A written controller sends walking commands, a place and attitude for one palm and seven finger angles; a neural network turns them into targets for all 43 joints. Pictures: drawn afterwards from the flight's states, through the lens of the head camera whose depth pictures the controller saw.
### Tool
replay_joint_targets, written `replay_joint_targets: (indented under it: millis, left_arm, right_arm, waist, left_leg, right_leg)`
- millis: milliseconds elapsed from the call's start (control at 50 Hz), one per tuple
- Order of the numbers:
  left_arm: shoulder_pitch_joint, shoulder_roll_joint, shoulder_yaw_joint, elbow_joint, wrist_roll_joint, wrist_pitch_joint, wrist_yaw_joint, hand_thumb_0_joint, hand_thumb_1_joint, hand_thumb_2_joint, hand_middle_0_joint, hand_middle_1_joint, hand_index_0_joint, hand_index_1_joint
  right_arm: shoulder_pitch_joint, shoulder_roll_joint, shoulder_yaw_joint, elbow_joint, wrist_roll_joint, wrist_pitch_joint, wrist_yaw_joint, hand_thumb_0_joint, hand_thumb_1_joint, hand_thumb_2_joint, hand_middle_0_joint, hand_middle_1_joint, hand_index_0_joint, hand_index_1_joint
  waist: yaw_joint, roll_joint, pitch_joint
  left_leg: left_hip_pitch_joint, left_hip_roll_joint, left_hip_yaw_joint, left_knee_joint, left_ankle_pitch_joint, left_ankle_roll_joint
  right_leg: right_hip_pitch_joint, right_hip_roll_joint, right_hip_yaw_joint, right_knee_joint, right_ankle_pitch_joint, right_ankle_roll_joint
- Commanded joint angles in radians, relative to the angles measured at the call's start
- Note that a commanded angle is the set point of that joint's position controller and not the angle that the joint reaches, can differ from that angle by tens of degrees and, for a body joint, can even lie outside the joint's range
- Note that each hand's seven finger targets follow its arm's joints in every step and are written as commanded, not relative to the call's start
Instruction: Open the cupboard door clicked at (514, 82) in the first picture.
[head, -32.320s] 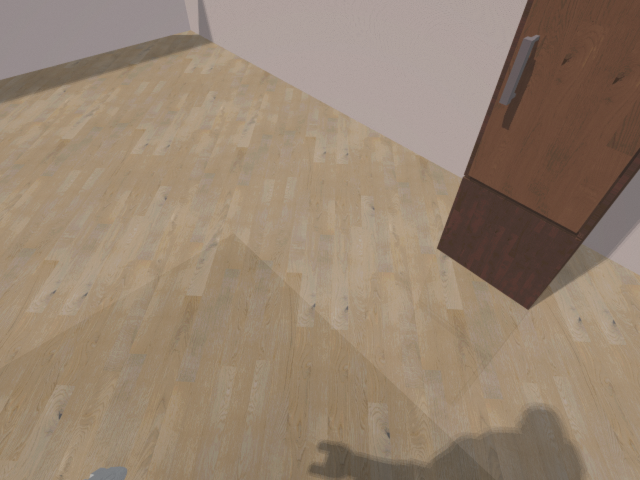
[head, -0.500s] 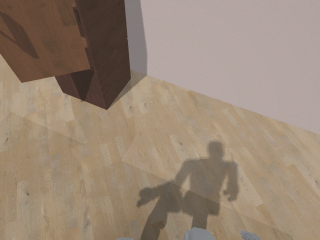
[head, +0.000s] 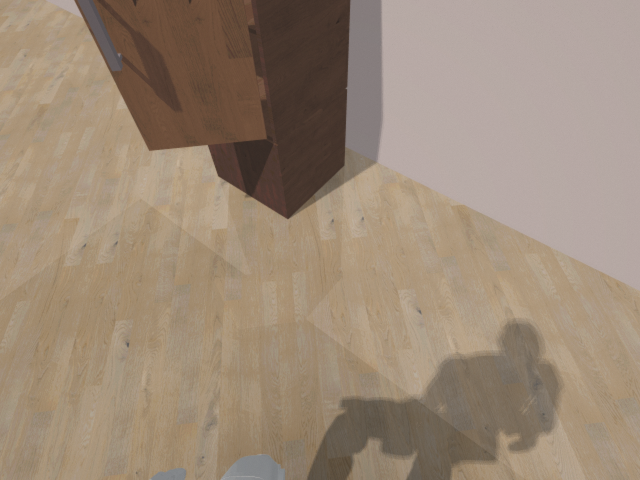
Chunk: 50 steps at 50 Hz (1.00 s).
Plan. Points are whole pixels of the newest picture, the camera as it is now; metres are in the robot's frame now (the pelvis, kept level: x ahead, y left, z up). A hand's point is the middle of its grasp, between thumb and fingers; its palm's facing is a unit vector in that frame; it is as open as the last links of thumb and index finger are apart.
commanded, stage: turn to face it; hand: left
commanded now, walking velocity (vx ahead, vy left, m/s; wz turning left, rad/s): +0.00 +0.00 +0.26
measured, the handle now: (102, 29) +1.01 +0.55 +0.03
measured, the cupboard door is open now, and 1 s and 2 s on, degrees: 45 45 45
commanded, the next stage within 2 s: take the last steps up to it in 0.08 s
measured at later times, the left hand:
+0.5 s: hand out of the picture +0.06 +0.22 -0.16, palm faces +0.18 -0.96 -0.21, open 7.4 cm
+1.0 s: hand out of the picture +0.03 +0.24 -0.19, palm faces +0.36 -0.92 -0.15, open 7.4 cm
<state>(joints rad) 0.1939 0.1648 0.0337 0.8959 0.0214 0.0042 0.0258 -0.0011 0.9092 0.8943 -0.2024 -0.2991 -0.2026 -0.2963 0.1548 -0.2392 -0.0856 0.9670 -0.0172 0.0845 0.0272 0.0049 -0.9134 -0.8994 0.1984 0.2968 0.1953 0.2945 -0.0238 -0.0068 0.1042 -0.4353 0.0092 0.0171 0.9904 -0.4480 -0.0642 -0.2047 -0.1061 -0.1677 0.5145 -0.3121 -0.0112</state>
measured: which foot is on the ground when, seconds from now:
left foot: up 0.00-0.12, down 0.14-0.54, up 0.56-0.94, down 0.96-1.00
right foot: down 0.00-0.16, up 0.18-0.52, down 0.54-0.96, up 0.98-1.00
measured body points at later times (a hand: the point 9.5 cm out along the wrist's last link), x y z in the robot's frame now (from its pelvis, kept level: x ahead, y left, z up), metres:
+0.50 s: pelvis +0.03 +0.02 +0.00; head +0.06 +0.02 +0.45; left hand +0.06 +0.27 -0.14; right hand +0.11 -0.21 -0.16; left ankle -0.01 +0.12 -0.74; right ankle +0.05 -0.10 -0.72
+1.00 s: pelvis +0.16 +0.11 -0.02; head +0.20 +0.14 +0.42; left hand +0.02 +0.29 -0.18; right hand +0.32 -0.09 -0.16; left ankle +0.20 +0.24 -0.74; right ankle +0.07 -0.08 -0.71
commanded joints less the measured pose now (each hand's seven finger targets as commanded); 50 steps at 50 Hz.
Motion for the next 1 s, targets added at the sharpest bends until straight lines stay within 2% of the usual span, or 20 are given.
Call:
replay_joint_targets:
  millis: [0, 80, 100, 120, 140, 180, 340, 420, 460, 480, 520, 540, 560, 600, 640, 840, 900, 920, 940, 980]
  left_arm:
    - [0.119, 0.235, 0.070, -0.014, 0.009, -0.024, 0.009, 0.000, 0.900, 0.900, -0.200, -0.300, -0.200, -0.300]
    - [0.092, 0.230, 0.070, 0.008, -0.002, -0.018, 0.005, 0.000, 0.900, 0.900, -0.200, -0.300, -0.200, -0.300]
    - [0.077, 0.215, 0.066, 0.000, -0.011, -0.015, 0.001, 0.000, 0.900, 0.900, -0.200, -0.300, -0.200, -0.300]
    - [0.085, 0.154, 0.054, -0.026, -0.017, -0.008, -0.005, 0.000, 0.900, 0.900, -0.200, -0.300, -0.200, -0.300]
    - [0.039, 0.123, 0.034, -0.051, -0.010, 0.003, 0.000, 0.000, 0.900, 0.900, -0.200, -0.300, -0.200, -0.300]
    - [-0.010, 0.134, 0.040, -0.016, -0.010, 0.024, 0.003, 0.000, 0.900, 0.900, -0.200, -0.300, -0.200, -0.300]
    - [-0.021, 0.112, 0.041, 0.014, 0.002, -0.001, -0.041, 0.000, 0.900, 0.900, -0.200, -0.300, -0.200, -0.300]
    - [-0.025, 0.095, 0.039, 0.005, 0.003, -0.013, -0.047, 0.000, 0.900, 0.900, -0.200, -0.300, -0.200, -0.300]
    - [0.089, 0.108, 0.049, 0.041, 0.004, -0.024, -0.049, 0.000, 0.900, 0.900, -0.200, -0.300, -0.200, -0.300]
    - [0.174, 0.132, 0.060, 0.066, 0.007, -0.033, -0.044, 0.000, 0.900, 0.900, -0.200, -0.300, -0.200, -0.300]
    - [0.319, 0.280, 0.084, 0.094, 0.009, -0.043, -0.022, 0.000, 0.900, 0.900, -0.200, -0.300, -0.200, -0.300]
    - [0.283, 0.264, 0.080, 0.086, 0.002, -0.048, -0.014, 0.000, 0.900, 0.900, -0.200, -0.300, -0.200, -0.300]
    - [0.218, 0.228, 0.073, 0.080, 0.003, -0.051, -0.008, 0.000, 0.900, 0.900, -0.200, -0.300, -0.200, -0.300]
    - [0.117, 0.142, 0.046, 0.066, 0.002, -0.064, -0.011, 0.000, 0.900, 0.900, -0.200, -0.300, -0.200, -0.300]
    - [0.130, 0.124, 0.041, 0.080, -0.001, -0.077, -0.012, 0.000, 0.900, 0.900, -0.200, -0.300, -0.200, -0.300]
    - [0.247, 0.157, 0.042, 0.184, 0.011, -0.082, -0.010, 0.000, 0.900, 0.900, -0.200, -0.300, -0.200, -0.300]
    - [0.195, 0.159, 0.050, 0.179, 0.006, -0.070, -0.009, 0.000, 0.900, 0.900, -0.200, -0.300, -0.200, -0.300]
    - [0.228, 0.111, 0.043, 0.167, -0.001, -0.065, -0.017, 0.000, 0.900, 0.900, -0.200, -0.300, -0.200, -0.300]
    - [0.241, 0.053, 0.032, 0.137, -0.012, -0.062, -0.022, 0.000, 0.900, 0.900, -0.200, -0.300, -0.200, -0.300]
    - [0.097, 0.039, 0.022, 0.098, -0.009, -0.058, -0.011, 0.000, 0.900, 0.900, -0.200, -0.300, -0.200, -0.300]
  right_arm:
    - [-0.090, -0.018, 0.017, -0.089, 0.011, -0.043, -0.007, 0.000, -0.900, -0.900, 0.200, 0.300, 0.200, 0.300]
    - [-0.013, -0.041, 0.019, -0.059, 0.008, -0.058, -0.015, 0.000, -0.900, -0.900, 0.200, 0.300, 0.200, 0.300]
    - [0.037, -0.086, 0.010, -0.045, 0.003, -0.068, -0.017, 0.000, -0.900, -0.900, 0.200, 0.300, 0.200, 0.300]
    - [0.079, -0.185, -0.011, -0.041, -0.008, -0.075, -0.022, 0.000, -0.900, -0.900, 0.200, 0.300, 0.200, 0.300]
    - [0.112, -0.226, -0.018, -0.035, -0.007, -0.061, -0.029, 0.000, -0.900, -0.900, 0.200, 0.300, 0.200, 0.300]
    - [0.076, -0.179, -0.003, -0.038, -0.011, -0.066, -0.056, 0.000, -0.900, -0.900, 0.200, 0.300, 0.200, 0.300]
    - [0.110, -0.130, 0.012, -0.022, -0.007, -0.102, -0.045, 0.000, -0.900, -0.900, 0.200, 0.300, 0.200, 0.300]
    - [0.105, -0.132, 0.004, -0.018, -0.011, -0.097, -0.039, 0.000, -0.900, -0.900, 0.200, 0.300, 0.200, 0.300]
    - [0.065, -0.131, 0.005, -0.020, -0.006, -0.094, -0.036, 0.000, -0.900, -0.900, 0.200, 0.300, 0.200, 0.300]
    - [0.047, -0.105, 0.008, -0.027, 0.000, -0.096, -0.033, 0.000, -0.900, -0.900, 0.200, 0.300, 0.200, 0.300]
    - [-0.006, -0.051, 0.018, -0.088, -0.001, -0.099, -0.021, 0.000, -0.900, -0.900, 0.200, 0.300, 0.200, 0.300]
    - [-0.036, -0.086, 0.009, -0.090, -0.011, -0.094, -0.017, 0.000, -0.900, -0.900, 0.200, 0.300, 0.200, 0.300]
    - [-0.037, -0.077, 0.002, -0.075, -0.011, -0.087, -0.011, 0.000, -0.900, -0.900, 0.200, 0.300, 0.200, 0.300]
    - [0.015, -0.047, 0.004, -0.023, -0.015, -0.071, 0.004, 0.000, -0.900, -0.900, 0.200, 0.300, 0.200, 0.300]
    - [0.056, -0.017, 0.010, 0.005, -0.010, -0.063, 0.011, 0.000, -0.900, -0.900, 0.200, 0.300, 0.200, 0.300]
    - [-0.064, 0.036, 0.034, -0.030, -0.001, -0.100, 0.028, 0.000, -0.900, -0.900, 0.200, 0.300, 0.200, 0.300]
    - [0.166, -0.028, 0.021, 0.037, -0.008, -0.123, 0.010, 0.000, -0.900, -0.900, 0.200, 0.300, 0.200, 0.300]
    - [0.311, -0.128, -0.005, 0.075, -0.017, -0.131, -0.007, 0.000, -0.900, -0.900, 0.200, 0.300, 0.200, 0.300]
    - [0.412, -0.222, -0.029, 0.094, -0.020, -0.130, -0.028, 0.000, -0.900, -0.900, 0.200, 0.300, 0.200, 0.300]
    - [0.325, -0.190, -0.021, 0.082, -0.012, -0.128, -0.048, 0.000, -0.900, -0.900, 0.200, 0.300, 0.200, 0.300]
  waist:
    - [0.075, -0.190, -0.139]
    - [0.022, -0.176, -0.155]
    - [-0.010, -0.075, -0.194]
    - [-0.027, 0.204, -0.232]
    - [-0.046, 0.258, -0.210]
    - [-0.029, 0.236, -0.159]
    - [0.001, 0.151, -0.085]
    - [0.013, 0.160, -0.045]
    - [0.072, 0.131, -0.075]
    - [0.117, 0.041, -0.081]
    - [0.179, -0.319, -0.064]
    - [0.149, -0.223, -0.009]
    - [0.114, -0.236, 0.027]
    - [0.045, -0.174, 0.055]
    - [0.033, -0.175, 0.030]
    - [0.078, -0.190, 0.006]
    - [-0.039, -0.115, -0.099]
    - [-0.087, 0.097, -0.231]
    - [-0.107, 0.319, -0.307]
    - [-0.084, 0.258, -0.239]
  left_leg:
    - [-0.007, -0.014, 0.054, -0.206, -0.038, 0.015]
    - [0.213, -0.024, 0.075, -0.506, 0.166, 0.042]
    - [0.365, 0.041, 0.027, -0.596, 0.363, 0.071]
    - [0.515, 0.282, -0.273, -0.588, 0.732, 0.183]
    - [0.445, 0.408, -0.337, -0.609, 0.915, 0.296]
    - [0.370, 0.330, -0.287, -0.616, 0.837, 0.288]
    - [0.345, 0.210, -0.206, -0.726, 0.332, 0.262]
    - [0.234, 0.189, -0.234, -0.731, 0.138, 0.256]
    - [0.127, 0.143, -0.198, -0.642, 0.067, 0.220]
    - [-0.010, 0.080, -0.149, -0.514, 0.000, 0.178]
    - [-0.319, -0.057, -0.029, 0.003, -0.184, 0.083]
    - [-0.338, 0.001, -0.096, 0.137, -0.086, 0.075]
    - [-0.334, 0.037, -0.105, 0.208, 0.002, 0.070]
    - [-0.247, 0.079, -0.082, 0.199, 0.189, 0.043]
    - [-0.204, 0.081, -0.032, 0.144, 0.259, 0.024]
    - [-0.062, 0.039, 0.108, -0.335, 0.228, 0.046]
    - [0.307, -0.008, 0.142, -0.522, 0.243, 0.077]
    - [0.549, 0.129, -0.004, -0.521, 0.302, 0.122]
    - [0.688, 0.349, -0.350, -0.611, 0.366, 0.220]
    - [0.525, 0.400, -0.367, -0.706, 0.256, 0.262]
  right_leg:
    - [0.208, -0.242, 0.139, -0.082, 0.714, -0.114]
    - [0.112, -0.210, 0.085, 0.023, 0.633, -0.050]
    - [0.016, -0.177, 0.039, 0.131, 0.529, -0.001]
    - [-0.216, -0.054, -0.013, 0.308, 0.034, 0.066]
    - [-0.262, -0.014, 0.064, 0.430, -0.360, 0.070]
    - [-0.292, -0.009, 0.163, 0.552, -0.282, 0.068]
    - [-0.315, 0.012, 0.098, 0.440, -0.117, 0.060]
    - [-0.173, 0.045, 0.057, 0.210, -0.119, 0.050]
    - [0.040, 0.070, 0.037, 0.049, -0.027, 0.046]
    - [0.224, 0.035, 0.078, -0.066, -0.006, 0.036]
    - [0.331, -0.422, 0.681, -0.363, -0.294, -0.130]
    - [0.216, -0.439, 0.728, -0.398, -0.378, -0.168]
    - [0.133, -0.409, 0.682, -0.408, -0.419, -0.151]
    - [-0.005, -0.291, 0.368, -0.397, -0.216, -0.066]
    - [0.002, -0.234, 0.217, -0.385, -0.027, -0.047]
    - [0.146, -0.238, 0.062, -0.261, 0.357, -0.061]
    - [0.047, -0.180, -0.010, 0.016, 0.416, -0.026]
    - [-0.097, -0.097, -0.054, 0.267, 0.214, 0.008]
    - [-0.326, 0.041, -0.034, 0.556, -0.287, 0.031]
    - [-0.453, 0.001, 0.134, 0.825, -0.220, -0.010]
